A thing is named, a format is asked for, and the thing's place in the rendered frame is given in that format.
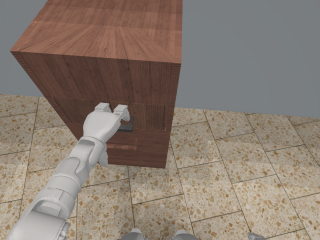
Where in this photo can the cabinet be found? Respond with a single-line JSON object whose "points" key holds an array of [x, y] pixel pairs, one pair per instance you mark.
{"points": [[109, 50]]}

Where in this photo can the right robot shin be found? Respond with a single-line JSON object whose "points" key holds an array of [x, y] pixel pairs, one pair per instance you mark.
{"points": [[180, 232]]}

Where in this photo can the left robot hand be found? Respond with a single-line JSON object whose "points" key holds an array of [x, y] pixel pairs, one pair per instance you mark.
{"points": [[102, 124]]}

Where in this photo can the drawer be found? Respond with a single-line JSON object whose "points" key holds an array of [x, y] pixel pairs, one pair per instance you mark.
{"points": [[146, 116]]}

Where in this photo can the left robot forearm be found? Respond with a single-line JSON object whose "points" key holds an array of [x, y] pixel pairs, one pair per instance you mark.
{"points": [[59, 195]]}

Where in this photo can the robot shin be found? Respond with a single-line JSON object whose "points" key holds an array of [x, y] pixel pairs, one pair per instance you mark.
{"points": [[180, 232], [136, 230]]}

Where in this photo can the robot left upper arm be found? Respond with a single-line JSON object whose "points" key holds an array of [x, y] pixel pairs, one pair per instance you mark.
{"points": [[42, 226]]}

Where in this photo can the left robot shin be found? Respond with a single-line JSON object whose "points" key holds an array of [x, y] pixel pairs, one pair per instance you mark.
{"points": [[136, 230]]}

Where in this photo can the handle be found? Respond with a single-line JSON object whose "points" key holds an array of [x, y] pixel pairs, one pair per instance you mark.
{"points": [[125, 127], [120, 147]]}

